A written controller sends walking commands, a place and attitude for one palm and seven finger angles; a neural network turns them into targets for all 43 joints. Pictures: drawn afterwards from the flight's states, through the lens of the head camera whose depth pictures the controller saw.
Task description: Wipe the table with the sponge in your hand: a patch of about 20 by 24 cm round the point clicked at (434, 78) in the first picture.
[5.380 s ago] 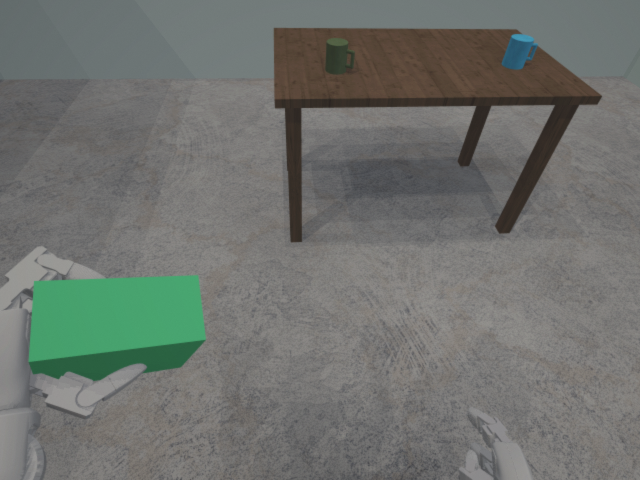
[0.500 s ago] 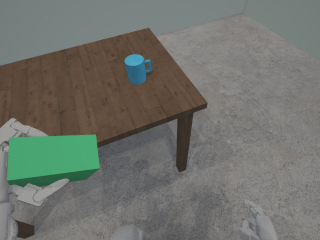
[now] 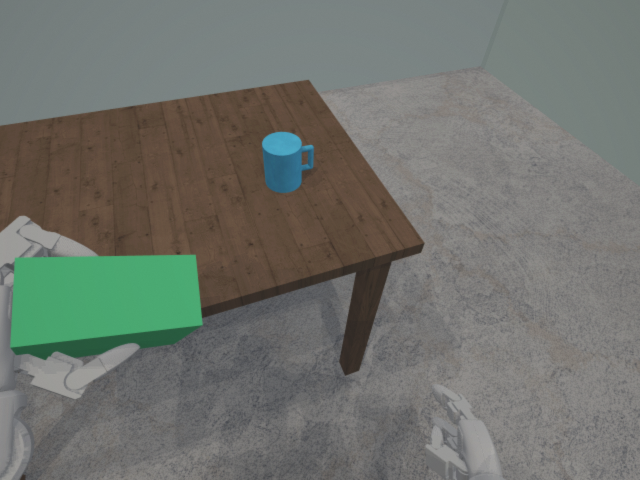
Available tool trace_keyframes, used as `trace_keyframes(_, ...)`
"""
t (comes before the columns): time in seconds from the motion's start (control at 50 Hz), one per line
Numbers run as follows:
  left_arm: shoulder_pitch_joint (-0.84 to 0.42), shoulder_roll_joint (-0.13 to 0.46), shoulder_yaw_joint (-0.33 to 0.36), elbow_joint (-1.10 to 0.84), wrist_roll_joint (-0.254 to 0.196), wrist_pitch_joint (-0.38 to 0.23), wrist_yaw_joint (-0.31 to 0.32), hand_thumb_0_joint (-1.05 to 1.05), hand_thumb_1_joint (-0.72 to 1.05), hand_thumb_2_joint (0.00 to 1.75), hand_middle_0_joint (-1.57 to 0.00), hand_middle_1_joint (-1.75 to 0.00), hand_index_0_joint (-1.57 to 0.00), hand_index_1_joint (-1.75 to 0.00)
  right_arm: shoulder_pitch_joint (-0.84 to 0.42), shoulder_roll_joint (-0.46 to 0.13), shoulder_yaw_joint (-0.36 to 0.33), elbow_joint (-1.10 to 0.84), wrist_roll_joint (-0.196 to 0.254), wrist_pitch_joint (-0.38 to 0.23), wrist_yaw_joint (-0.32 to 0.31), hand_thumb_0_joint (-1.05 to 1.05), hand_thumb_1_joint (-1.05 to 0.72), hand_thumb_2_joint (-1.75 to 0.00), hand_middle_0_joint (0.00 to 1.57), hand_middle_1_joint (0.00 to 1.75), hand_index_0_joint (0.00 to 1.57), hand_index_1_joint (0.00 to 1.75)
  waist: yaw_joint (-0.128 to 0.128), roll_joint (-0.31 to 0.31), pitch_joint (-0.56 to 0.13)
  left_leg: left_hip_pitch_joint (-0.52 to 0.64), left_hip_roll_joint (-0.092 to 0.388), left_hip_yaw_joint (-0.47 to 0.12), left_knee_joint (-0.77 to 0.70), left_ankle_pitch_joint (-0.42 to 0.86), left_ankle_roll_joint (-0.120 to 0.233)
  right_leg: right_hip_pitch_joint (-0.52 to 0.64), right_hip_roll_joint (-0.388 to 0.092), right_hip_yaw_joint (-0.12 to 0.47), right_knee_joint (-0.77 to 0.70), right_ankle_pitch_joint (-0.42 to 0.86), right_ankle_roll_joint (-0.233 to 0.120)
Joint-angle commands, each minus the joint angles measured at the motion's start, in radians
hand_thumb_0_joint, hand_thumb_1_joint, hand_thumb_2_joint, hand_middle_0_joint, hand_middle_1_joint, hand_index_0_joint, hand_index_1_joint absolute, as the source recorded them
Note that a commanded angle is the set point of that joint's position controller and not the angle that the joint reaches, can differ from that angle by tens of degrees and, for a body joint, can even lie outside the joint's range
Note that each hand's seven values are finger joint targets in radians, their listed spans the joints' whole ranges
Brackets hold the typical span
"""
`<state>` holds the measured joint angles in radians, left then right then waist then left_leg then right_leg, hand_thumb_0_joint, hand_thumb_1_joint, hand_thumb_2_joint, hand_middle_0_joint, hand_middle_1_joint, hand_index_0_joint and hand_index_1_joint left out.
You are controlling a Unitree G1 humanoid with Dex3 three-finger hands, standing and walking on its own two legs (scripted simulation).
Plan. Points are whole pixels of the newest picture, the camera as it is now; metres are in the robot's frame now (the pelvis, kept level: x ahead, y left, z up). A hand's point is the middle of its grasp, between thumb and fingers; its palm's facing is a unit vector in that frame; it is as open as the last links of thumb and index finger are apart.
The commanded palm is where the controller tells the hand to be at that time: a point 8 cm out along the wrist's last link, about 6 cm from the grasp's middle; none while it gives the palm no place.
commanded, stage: come to a stop and stand still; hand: left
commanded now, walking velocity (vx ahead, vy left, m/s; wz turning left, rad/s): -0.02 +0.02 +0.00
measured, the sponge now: (137, 307) +0.24 +0.19 +0.15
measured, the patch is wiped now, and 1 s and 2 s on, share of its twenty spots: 0.00 0.00 0.00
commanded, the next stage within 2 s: look again from close up in 1.34 s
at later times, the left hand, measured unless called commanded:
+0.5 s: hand (99, 364) +0.19 +0.21 +0.14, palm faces +0.30 -0.88 -0.36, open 10.7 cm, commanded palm +0.13 +0.25 +0.18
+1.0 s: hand (65, 316) +0.22 +0.24 +0.17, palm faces +0.38 -0.85 -0.38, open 10.7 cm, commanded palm +0.15 +0.28 +0.18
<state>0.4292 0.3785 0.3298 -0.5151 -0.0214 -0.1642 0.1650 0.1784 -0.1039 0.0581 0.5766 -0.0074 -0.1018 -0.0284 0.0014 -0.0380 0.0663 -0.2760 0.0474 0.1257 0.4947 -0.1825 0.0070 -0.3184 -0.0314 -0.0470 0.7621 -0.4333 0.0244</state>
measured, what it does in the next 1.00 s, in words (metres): steps on the spot: right foot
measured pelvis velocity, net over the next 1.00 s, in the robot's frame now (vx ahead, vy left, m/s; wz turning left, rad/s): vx -0.01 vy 0.00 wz -0.01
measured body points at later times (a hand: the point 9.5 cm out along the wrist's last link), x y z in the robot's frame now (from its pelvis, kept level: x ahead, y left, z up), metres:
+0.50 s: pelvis -0.04 -0.03 +0.00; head -0.04 +0.01 +0.45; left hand +0.17 +0.26 +0.16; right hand +0.11 -0.29 -0.05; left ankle +0.02 +0.09 -0.73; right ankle +0.00 -0.11 -0.73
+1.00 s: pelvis -0.01 +0.00 +0.01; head +0.02 +0.02 +0.46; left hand +0.19 +0.29 +0.19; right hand +0.16 -0.21 -0.06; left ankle +0.02 +0.08 -0.73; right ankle +0.00 -0.11 -0.73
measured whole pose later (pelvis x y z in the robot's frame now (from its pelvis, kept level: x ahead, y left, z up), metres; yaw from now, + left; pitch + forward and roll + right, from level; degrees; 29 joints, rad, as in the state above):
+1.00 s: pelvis -0.01 +0.00 +0.01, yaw +0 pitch +0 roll +0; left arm 0.38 0.38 0.34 -0.48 -0.01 -0.18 0.11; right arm 0.22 -0.17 0.06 0.59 -0.03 -0.16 -0.03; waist 0.03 -0.06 0.06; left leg -0.23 -0.07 -0.04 0.40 -0.16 0.04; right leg -0.20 0.04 0.02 0.40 -0.20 -0.02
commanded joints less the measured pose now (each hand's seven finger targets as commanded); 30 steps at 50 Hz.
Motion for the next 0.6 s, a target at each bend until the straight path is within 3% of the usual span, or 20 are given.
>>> trace_keyframes(0.0, 0.004, 0.166, 0.146, -0.299, -0.015, -0.082, 0.020, 0.00, 0.10, 1.30, -1.20, -1.60, -1.20, -1.60, -0.039, -0.202, -0.083, -0.125, -0.004, -0.072, -0.018, 0.00, -0.90, -0.90, 0.20, 0.30, 0.20, 0.30, 0.003, 0.277, -0.184, 0.029, 0.220, -0.143, -0.188, 0.143, 0.073, 0.144, 0.023, -0.044, -0.167, 0.070, 0.004)
trace_keyframes(0.04, 0.008, 0.139, 0.143, -0.212, -0.016, -0.077, 0.021, 0.00, 0.10, 1.30, -1.20, -1.60, -1.20, -1.60, -0.040, -0.197, -0.081, -0.117, 0.003, -0.068, -0.024, 0.00, -0.90, -0.90, 0.20, 0.30, 0.20, 0.30, 0.004, 0.222, -0.165, -0.017, 0.193, -0.117, -0.131, 0.041, 0.046, 0.204, 0.019, -0.042, -0.303, 0.165, 0.007)
trace_keyframes(0.06, -0.983, 0.919, 0.693, -0.278, 0.098, -0.162, -0.017, 0.00, 0.10, 1.30, -1.20, -1.60, -1.20, -1.60, 0.062, -0.264, -0.139, -0.059, -0.083, -0.111, -0.029, 0.00, -0.90, -0.90, 0.20, 0.30, 0.20, 0.30, 0.077, -0.021, -0.058, -0.207, 0.131, -0.039, 0.132, 0.071, 0.024, 0.139, -0.096, 0.186, -0.424, 0.445, -0.063)
trace_keyframes(0.08, -0.479, 0.311, 0.260, 0.236, 0.016, -0.089, -0.070, 0.00, 0.10, 1.30, -1.20, -1.60, -1.20, -1.60, 0.030, -0.106, -0.078, -0.058, -0.022, -0.098, -0.026, 0.00, -0.90, -0.90, 0.20, 0.30, 0.20, 0.30, 0.007, -0.154, -0.167, -0.045, -0.012, -0.076, 0.168, 0.002, -0.011, 0.092, -0.191, 0.292, -0.403, 0.624, -0.148)
trace_keyframes(0.1, -0.386, 0.314, 0.287, 0.091, -0.010, -0.092, -0.051, 0.00, 0.10, 1.30, -1.20, -1.60, -1.20, -1.60, -0.006, -0.168, -0.087, -0.116, 0.003, -0.105, -0.020, 0.00, -0.90, -0.90, 0.20, 0.30, 0.20, 0.30, 0.036, -0.084, -0.205, 0.027, -0.046, -0.052, 0.090, -0.004, -0.022, 0.142, -0.185, 0.266, -0.377, 0.827, -0.136)
trace_keyframes(0.12, -0.319, 0.220, 0.228, 0.295, -0.003, -0.084, -0.071, 0.00, 0.10, 1.30, -1.20, -1.60, -1.20, -1.60, 0.031, -0.191, -0.108, -0.104, 0.008, -0.121, -0.026, 0.00, -0.90, -0.90, 0.20, 0.30, 0.20, 0.30, 0.032, -0.102, -0.213, 0.049, -0.021, -0.032, 0.011, 0.042, -0.022, 0.173, -0.154, 0.219, -0.324, 0.824, -0.091)
trace_keyframes(0.14, -0.257, 0.173, 0.162, 0.169, -0.021, -0.081, -0.084, 0.00, 0.10, 1.30, -1.20, -1.60, -1.20, -1.60, 0.005, -0.212, -0.112, -0.113, 0.014, -0.109, -0.021, 0.00, -0.90, -0.90, 0.20, 0.30, 0.20, 0.30, 0.046, -0.032, -0.219, 0.092, -0.015, -0.052, -0.020, 0.097, 0.001, 0.181, -0.116, 0.162, -0.302, 0.739, -0.037)
trace_keyframes(0.16, -0.193, 0.167, 0.158, 0.100, -0.027, -0.076, -0.084, 0.00, 0.10, 1.30, -1.20, -1.60, -1.20, -1.60, -0.013, -0.221, -0.107, -0.123, 0.016, -0.101, -0.007, 0.00, -0.90, -0.90, 0.20, 0.30, 0.20, 0.30, 0.051, -0.024, -0.235, 0.121, -0.002, -0.064, -0.006, 0.148, 0.011, 0.157, -0.095, 0.141, -0.331, 0.622, 0.001)
trace_keyframes(0.2, -0.084, 0.066, 0.048, 0.017, -0.028, -0.066, -0.092, 0.00, 0.10, 1.30, -1.20, -1.60, -1.20, -1.60, -0.066, -0.193, -0.091, -0.152, 0.030, -0.094, 0.014, 0.00, -0.90, -0.90, 0.20, 0.30, 0.20, 0.30, 0.055, -0.025, -0.232, 0.132, 0.011, -0.075, 0.011, 0.156, 0.032, 0.137, -0.079, 0.126, -0.375, 0.479, 0.026)
trace_keyframes(0.24, -0.055, 0.098, 0.049, -0.089, -0.017, -0.058, -0.082, 0.00, 0.10, 1.30, -1.20, -1.60, -1.20, -1.60, -0.075, -0.193, -0.085, -0.172, 0.025, -0.085, 0.011, 0.00, -0.90, -0.90, 0.20, 0.30, 0.20, 0.30, 0.047, -0.101, -0.171, 0.056, -0.019, -0.073, 0.041, -0.036, 0.022, 0.082, -0.107, 0.169, -0.484, 0.222, 0.014)
trace_keyframes(0.28, -0.059, 0.166, 0.108, -0.134, -0.009, -0.060, -0.062, 0.00, 0.10, 1.30, -1.20, -1.60, -1.20, -1.60, -0.075, -0.203, -0.086, -0.172, 0.015, -0.082, -0.004, 0.00, -0.90, -0.90, 0.20, 0.30, 0.20, 0.30, 0.050, -0.171, -0.112, -0.001, -0.056, -0.077, 0.121, -0.129, 0.008, -0.005, -0.149, 0.244, -0.579, -0.060, -0.035)
trace_keyframes(0.3, -0.086, 0.241, 0.175, -0.195, -0.007, -0.063, -0.048, 0.00, 0.10, 1.30, -1.20, -1.60, -1.20, -1.60, -0.090, -0.208, -0.082, -0.176, 0.008, -0.078, -0.011, 0.00, -0.90, -0.90, 0.20, 0.30, 0.20, 0.30, 0.053, -0.132, -0.098, -0.005, -0.055, -0.088, 0.131, -0.131, 0.001, -0.026, -0.162, 0.249, -0.582, -0.108, -0.071)
trace_keyframes(0.34, -0.140, 0.240, 0.191, -0.218, -0.007, -0.074, -0.030, 0.00, 0.10, 1.30, -1.20, -1.60, -1.20, -1.60, -0.080, -0.199, -0.074, -0.158, -0.004, -0.085, -0.028, 0.00, -0.90, -0.90, 0.20, 0.30, 0.20, 0.30, 0.035, -0.085, -0.104, 0.045, -0.061, -0.093, 0.104, -0.094, 0.000, -0.061, -0.155, 0.228, -0.573, -0.139, -0.106)
trace_keyframes(0.38, -0.178, 0.239, 0.200, -0.225, -0.011, -0.085, -0.010, 0.00, 0.10, 1.30, -1.20, -1.60, -1.20, -1.60, -0.060, -0.208, -0.081, -0.142, -0.008, -0.087, -0.042, 0.00, -0.90, -0.90, 0.20, 0.30, 0.20, 0.30, 0.023, 0.043, -0.115, 0.124, -0.057, -0.111, -0.031, -0.079, 0.006, -0.055, -0.096, 0.184, -0.525, -0.101, -0.087)
trace_keyframes(0.4, -0.232, 0.264, 0.209, -0.261, -0.009, -0.090, -0.006, 0.00, 0.10, 1.30, -1.20, -1.60, -1.20, -1.60, -0.069, -0.226, -0.086, -0.146, -0.011, -0.086, -0.043, 0.00, -0.90, -0.90, 0.20, 0.30, 0.20, 0.30, 0.021, 0.130, -0.097, 0.120, -0.032, -0.156, -0.110, -0.097, 0.007, -0.043, -0.057, 0.147, -0.472, -0.080, -0.074)
trace_keyframes(0.42, -0.236, 0.229, 0.183, -0.254, -0.014, -0.097, -0.008, 0.00, 0.10, 1.30, -1.20, -1.60, -1.20, -1.60, -0.055, -0.235, -0.088, -0.148, -0.008, -0.089, -0.046, 0.00, -0.90, -0.90, 0.20, 0.30, 0.20, 0.30, 0.021, 0.223, -0.094, 0.089, 0.012, -0.221, -0.199, -0.121, 0.026, 0.009, 0.010, 0.106, -0.398, 0.001, -0.054)
trace_keyframes(0.46, -0.253, 0.231, 0.182, -0.238, -0.002, -0.111, -0.011, 0.00, 0.10, 1.30, -1.20, -1.60, -1.20, -1.60, -0.067, -0.233, -0.082, -0.157, -0.002, -0.100, -0.042, 0.00, -0.90, -0.90, 0.20, 0.30, 0.20, 0.30, 0.035, 0.394, -0.095, -0.120, 0.089, -0.313, -0.329, -0.395, 0.067, 0.194, 0.059, 0.050, -0.261, 0.077, -0.032)
trace_keyframes(0.48, -0.262, 0.210, 0.168, -0.233, 0.007, -0.114, -0.015, 0.00, 0.10, 1.30, -1.20, -1.60, -1.20, -1.60, -0.070, -0.224, -0.080, -0.165, -0.002, -0.108, -0.036, 0.00, -0.90, -0.90, 0.20, 0.30, 0.20, 0.30, 0.045, 0.408, -0.082, -0.210, 0.092, -0.306, -0.338, -0.448, 0.080, 0.271, 0.059, 0.045, -0.226, 0.124, -0.034)
trace_keyframes(0.54, -0.193, 0.153, 0.121, -0.173, 0.011, -0.120, -0.032, 0.00, 0.10, 1.30, -1.20, -1.60, -1.20, -1.60, -0.051, -0.226, -0.091, -0.163, -0.003, -0.127, -0.016, 0.00, -0.90, -0.90, 0.20, 0.30, 0.20, 0.30, 0.038, 0.230, -0.126, -0.163, 0.047, -0.242, -0.251, -0.339, 0.056, 0.306, 0.054, 0.052, -0.316, 0.186, -0.034)
trace_keyframes(0.58, -0.121, 0.117, 0.086, -0.141, 0.008, -0.113, -0.042, 0.00, 0.10, 1.30, -1.20, -1.60, -1.20, -1.60, -0.040, -0.226, -0.095, -0.163, -0.004, -0.126, -0.004, 0.00, -0.90, -0.90, 0.20, 0.30, 0.20, 0.30, 0.038, 0.085, -0.142, -0.104, -0.010, -0.195, -0.162, -0.270, 0.029, 0.254, 0.026, 0.103, -0.437, 0.126, -0.039)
